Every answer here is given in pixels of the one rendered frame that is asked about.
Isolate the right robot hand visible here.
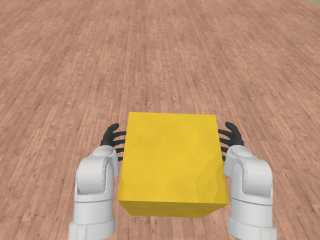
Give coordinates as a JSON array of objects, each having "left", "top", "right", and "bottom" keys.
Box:
[{"left": 218, "top": 122, "right": 244, "bottom": 161}]

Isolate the carton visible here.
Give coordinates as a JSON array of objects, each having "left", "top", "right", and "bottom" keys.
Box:
[{"left": 117, "top": 112, "right": 230, "bottom": 218}]

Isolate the robot right forearm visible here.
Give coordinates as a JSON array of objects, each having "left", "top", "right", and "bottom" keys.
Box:
[{"left": 223, "top": 145, "right": 277, "bottom": 240}]

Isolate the robot left forearm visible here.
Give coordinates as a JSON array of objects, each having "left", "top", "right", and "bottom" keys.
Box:
[{"left": 68, "top": 145, "right": 119, "bottom": 240}]

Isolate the left robot hand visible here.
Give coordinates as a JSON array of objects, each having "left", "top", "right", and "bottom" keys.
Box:
[{"left": 100, "top": 123, "right": 127, "bottom": 161}]

